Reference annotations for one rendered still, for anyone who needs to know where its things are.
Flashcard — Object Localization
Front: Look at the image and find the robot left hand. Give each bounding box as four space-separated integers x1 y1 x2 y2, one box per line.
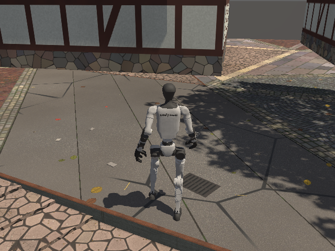
135 149 147 163

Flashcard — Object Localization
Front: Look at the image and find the robot left forearm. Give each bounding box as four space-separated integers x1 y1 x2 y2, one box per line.
137 127 149 152

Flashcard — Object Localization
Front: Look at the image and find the left robot thigh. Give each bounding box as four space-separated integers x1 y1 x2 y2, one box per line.
150 145 161 168

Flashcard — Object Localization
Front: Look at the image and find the robot right hand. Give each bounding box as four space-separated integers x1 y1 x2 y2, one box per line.
185 140 197 149

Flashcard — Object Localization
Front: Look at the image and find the robot right forearm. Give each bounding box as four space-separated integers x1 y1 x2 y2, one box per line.
188 126 197 143

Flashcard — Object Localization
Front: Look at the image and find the robot left upper arm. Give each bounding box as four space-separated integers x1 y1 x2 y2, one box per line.
144 106 158 135

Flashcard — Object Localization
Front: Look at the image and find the robot right upper arm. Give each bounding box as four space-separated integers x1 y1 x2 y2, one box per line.
179 106 194 134

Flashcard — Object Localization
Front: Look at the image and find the robot left foot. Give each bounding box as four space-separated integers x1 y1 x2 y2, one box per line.
149 191 156 200

